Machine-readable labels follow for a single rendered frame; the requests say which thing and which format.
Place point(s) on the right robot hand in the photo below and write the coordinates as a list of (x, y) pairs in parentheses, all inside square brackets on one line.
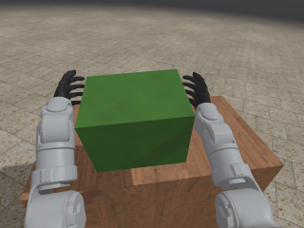
[(200, 93)]

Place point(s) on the robot left upper arm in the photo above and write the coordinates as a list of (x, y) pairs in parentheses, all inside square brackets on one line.
[(57, 210)]

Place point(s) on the robot right upper arm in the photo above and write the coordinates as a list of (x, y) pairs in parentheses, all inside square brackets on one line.
[(243, 208)]

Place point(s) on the left robot hand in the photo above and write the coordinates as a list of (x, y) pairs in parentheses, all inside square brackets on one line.
[(64, 87)]

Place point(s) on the pedestal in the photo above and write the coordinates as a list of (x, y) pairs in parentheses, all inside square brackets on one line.
[(175, 195)]

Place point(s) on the right robot forearm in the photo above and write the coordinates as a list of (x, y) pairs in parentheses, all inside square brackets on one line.
[(228, 168)]

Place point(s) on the left robot forearm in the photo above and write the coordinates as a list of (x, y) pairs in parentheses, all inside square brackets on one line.
[(54, 146)]

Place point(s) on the carton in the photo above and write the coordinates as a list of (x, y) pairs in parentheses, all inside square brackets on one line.
[(134, 120)]

